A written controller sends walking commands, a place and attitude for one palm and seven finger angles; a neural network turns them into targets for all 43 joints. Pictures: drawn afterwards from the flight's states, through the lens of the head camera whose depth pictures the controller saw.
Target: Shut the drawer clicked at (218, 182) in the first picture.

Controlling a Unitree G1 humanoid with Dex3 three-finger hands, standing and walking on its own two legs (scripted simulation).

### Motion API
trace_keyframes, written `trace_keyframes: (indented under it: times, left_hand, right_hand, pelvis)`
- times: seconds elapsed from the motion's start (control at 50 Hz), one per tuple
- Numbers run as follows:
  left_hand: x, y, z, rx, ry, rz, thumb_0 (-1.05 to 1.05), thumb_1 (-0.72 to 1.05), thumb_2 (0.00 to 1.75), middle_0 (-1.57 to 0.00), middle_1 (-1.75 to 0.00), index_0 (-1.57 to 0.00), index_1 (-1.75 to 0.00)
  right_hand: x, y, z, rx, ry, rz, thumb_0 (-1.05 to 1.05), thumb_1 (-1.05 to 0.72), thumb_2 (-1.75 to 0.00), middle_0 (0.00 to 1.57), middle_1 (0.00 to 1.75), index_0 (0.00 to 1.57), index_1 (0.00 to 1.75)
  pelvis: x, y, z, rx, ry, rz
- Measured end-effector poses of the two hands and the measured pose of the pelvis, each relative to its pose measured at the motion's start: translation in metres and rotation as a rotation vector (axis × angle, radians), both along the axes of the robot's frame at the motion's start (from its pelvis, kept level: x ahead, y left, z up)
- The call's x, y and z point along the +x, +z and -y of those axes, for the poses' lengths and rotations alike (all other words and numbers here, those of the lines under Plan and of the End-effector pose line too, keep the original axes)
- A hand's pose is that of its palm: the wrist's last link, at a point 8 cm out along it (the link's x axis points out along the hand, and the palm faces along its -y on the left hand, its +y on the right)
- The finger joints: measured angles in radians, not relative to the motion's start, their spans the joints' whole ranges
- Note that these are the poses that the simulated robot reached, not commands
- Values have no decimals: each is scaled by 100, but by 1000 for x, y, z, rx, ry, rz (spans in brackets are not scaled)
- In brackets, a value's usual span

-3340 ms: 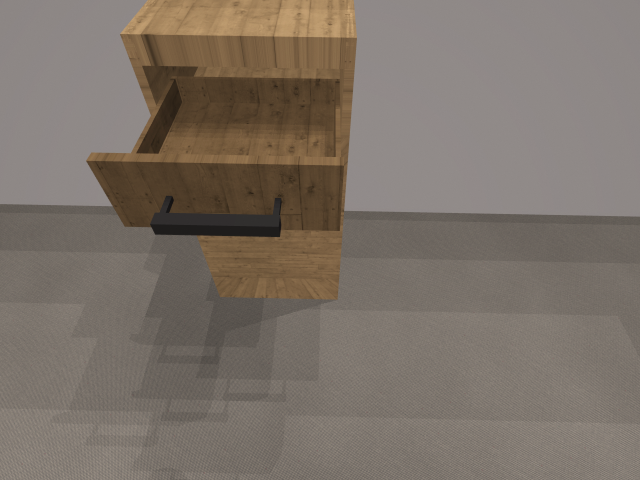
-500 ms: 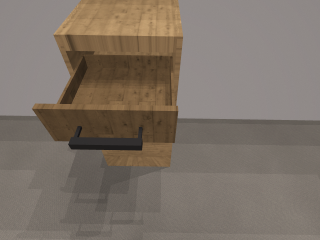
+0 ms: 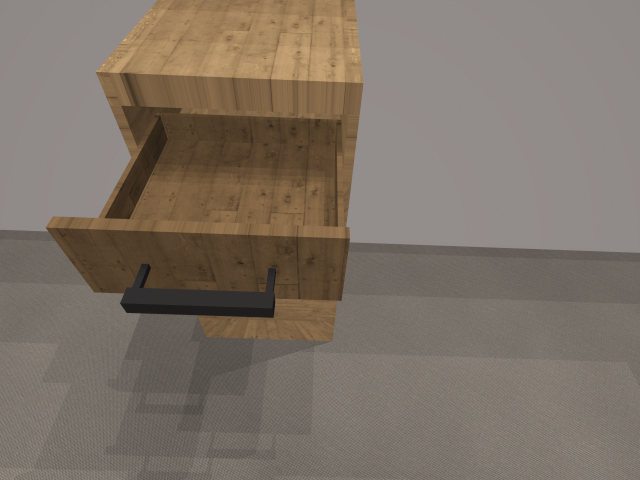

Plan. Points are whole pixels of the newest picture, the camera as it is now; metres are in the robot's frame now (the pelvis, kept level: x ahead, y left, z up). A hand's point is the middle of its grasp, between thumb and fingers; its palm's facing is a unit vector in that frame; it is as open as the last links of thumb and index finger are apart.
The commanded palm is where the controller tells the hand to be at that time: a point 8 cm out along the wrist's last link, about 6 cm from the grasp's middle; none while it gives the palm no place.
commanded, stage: shuffle to correct the standing spot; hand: left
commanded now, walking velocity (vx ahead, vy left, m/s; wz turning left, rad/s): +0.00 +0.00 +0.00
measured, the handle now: (204, 288) +0.35 +0.19 +0.02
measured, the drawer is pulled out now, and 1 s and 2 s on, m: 0.29 0.29 0.29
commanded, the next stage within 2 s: come to a stop and stand still in 0.18 s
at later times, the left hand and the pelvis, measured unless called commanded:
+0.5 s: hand out of the picture +0.03 +0.14 -0.18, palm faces +0.03 -0.98 -0.19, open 7.4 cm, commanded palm none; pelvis +0.05 -0.02 -0.01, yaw +0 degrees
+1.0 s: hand out of the picture +0.05 +0.20 -0.17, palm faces +0.02 -0.97 -0.25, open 7.4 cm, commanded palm none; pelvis -0.03 +0.01 -0.01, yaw +1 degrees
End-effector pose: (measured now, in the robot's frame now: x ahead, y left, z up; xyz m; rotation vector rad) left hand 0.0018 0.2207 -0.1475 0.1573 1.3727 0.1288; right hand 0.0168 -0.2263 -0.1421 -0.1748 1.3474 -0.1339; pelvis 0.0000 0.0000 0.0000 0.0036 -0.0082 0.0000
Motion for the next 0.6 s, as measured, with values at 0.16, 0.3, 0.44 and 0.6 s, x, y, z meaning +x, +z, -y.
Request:
trace_keyframes:
  times: [0.16,0.3,0.44,0.6]
  left_hand:
    - [8,0,0,6,1,1,0,91,90,-19,-30,-20,-30]
    - [11,-4,5,0,2,-30,0,91,90,-19,-30,-20,-30]
    - [17,-4,21,7,32,-54,0,91,90,-19,-30,-20,-30]
    - [32,2,28,9,42,-32,0,91,90,-20,-30,-20,-30]
  right_hand:
    - [2,-1,1,3,-2,-14,0,-91,-90,20,30,20,30]
    - [0,-8,4,19,-24,-49,0,-91,-90,20,30,20,30]
    - [8,-13,14,18,-30,-92,0,-90,-90,20,30,20,30]
    - [45,-2,23,-12,-31,-18,0,-91,-90,20,30,20,30]
  pelvis:
    - [7,0,2,1,0,-1]
    - [22,-5,9,14,-2,-6]
    - [44,-8,20,4,2,-20]
    - [45,0,24,6,0,-20]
